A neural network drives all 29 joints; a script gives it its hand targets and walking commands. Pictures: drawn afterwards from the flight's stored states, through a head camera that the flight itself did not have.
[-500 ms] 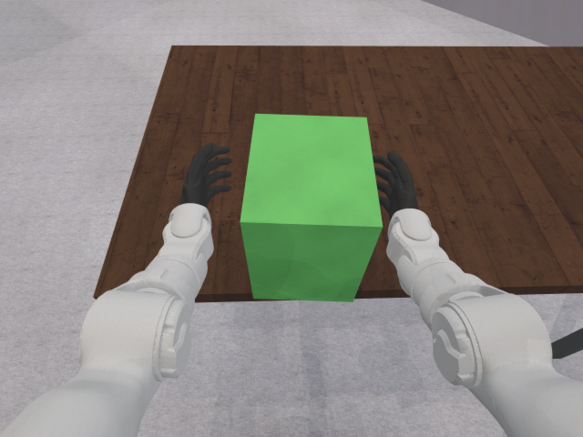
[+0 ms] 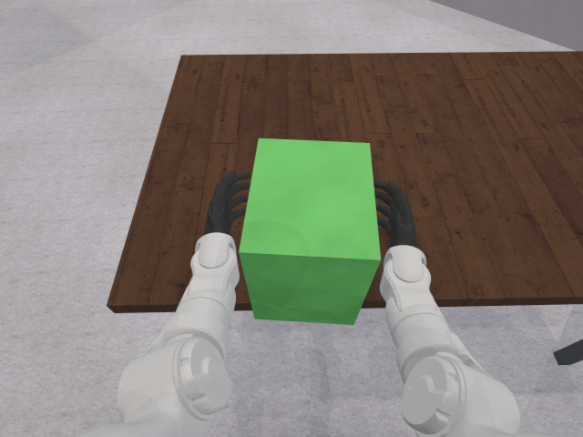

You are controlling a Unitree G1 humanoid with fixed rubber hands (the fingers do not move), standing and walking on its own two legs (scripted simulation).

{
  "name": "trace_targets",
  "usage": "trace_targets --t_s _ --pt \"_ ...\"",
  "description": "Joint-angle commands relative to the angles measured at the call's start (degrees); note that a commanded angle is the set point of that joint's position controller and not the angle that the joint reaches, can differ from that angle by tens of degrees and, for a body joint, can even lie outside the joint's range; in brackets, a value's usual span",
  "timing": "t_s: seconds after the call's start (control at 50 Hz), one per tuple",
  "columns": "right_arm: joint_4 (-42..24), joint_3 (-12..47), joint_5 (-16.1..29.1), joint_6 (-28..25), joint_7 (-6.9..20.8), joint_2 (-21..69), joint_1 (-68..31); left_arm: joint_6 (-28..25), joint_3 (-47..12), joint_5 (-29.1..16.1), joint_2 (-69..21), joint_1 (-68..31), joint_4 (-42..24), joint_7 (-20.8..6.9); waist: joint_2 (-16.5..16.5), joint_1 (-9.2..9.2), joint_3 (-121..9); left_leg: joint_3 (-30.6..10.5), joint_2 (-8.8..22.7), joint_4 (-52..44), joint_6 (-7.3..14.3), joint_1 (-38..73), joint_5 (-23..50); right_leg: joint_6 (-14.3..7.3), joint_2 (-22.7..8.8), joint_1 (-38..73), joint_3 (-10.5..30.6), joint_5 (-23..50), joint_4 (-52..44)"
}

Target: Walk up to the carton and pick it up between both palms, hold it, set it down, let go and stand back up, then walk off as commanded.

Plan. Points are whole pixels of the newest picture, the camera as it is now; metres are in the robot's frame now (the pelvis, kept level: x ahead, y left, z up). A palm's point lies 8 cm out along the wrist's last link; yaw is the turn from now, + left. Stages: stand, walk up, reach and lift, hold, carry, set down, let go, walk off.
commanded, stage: reach and lift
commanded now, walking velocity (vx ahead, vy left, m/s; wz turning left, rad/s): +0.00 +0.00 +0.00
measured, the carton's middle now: (308, 236) +0.42 +0.00 -0.01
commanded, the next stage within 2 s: none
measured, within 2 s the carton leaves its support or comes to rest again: leaves its support in 0.98 s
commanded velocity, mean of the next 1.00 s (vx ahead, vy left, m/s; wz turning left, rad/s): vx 0.00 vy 0.00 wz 0.00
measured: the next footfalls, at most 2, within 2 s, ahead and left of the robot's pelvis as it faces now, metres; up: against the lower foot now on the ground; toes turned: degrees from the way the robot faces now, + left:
none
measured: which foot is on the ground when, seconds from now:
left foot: down 0.00-1.00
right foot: down 0.00-1.00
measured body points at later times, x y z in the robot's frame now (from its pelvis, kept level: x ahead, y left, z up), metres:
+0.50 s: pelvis -0.01 +0.00 +0.01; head +0.05 +0.02 +0.45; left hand +0.40 +0.13 +0.04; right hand +0.39 -0.13 +0.04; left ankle +0.00 +0.11 -0.74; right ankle -0.02 -0.12 -0.74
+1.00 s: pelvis +0.00 +0.00 +0.01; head +0.06 +0.02 +0.45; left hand +0.40 +0.14 +0.04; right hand +0.39 -0.13 +0.04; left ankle +0.00 +0.11 -0.74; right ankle -0.02 -0.12 -0.74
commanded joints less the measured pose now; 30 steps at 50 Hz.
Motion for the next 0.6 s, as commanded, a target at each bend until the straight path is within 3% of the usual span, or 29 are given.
trace_targets --t_s 0.0,0.1,0.4,0.58 --pt "1.04 14.61 -6.71 -2.44 8.75 28.85 -26.24 1.72 -10.53 4.19 -25.33 -20.99 -2.27 -5.6 -0.12 0.07 -24.01 3.47 -0.37 0.22 -2.52 14.84 26.13 0.79 0.21 14.95 -3.42 27.33 -0.13" --pt "0.66 12.81 -7.64 -2.77 8.62 28.47 -26.05 3.73 -11.57 5.18 -26.83 -20.01 -6.23 -5.53 0.73 -0.96 -23.46 4.23 -0.57 -0.95 -2.6 16.17 25.47 0.77 0.21 15.28 -3.91 25.99 -1.93" --pt "-3.0 8.22 -10.89 -1.52 9.25 27.57 -27.92 7.01 -8.24 7.98 -26.31 -20.92 -12.16 -4.99 0.47 0.43 -23.72 6.27 -0.35 -4.5 -0.88 15.79 18.23 0.72 0.3 13.92 -5.19 14.48 -5.03" --pt "-2.95 9.23 -10.31 -1.35 9.17 28.24 -27.81 7.8 -8.55 7.63 -27.01 -19.95 -13.4 -5.05 0.24 0.44 -24.73 6.27 -0.16 -3.77 -0.9 17.1 22.26 1.02 0.58 14.46 -5.19 17.55 -4.81"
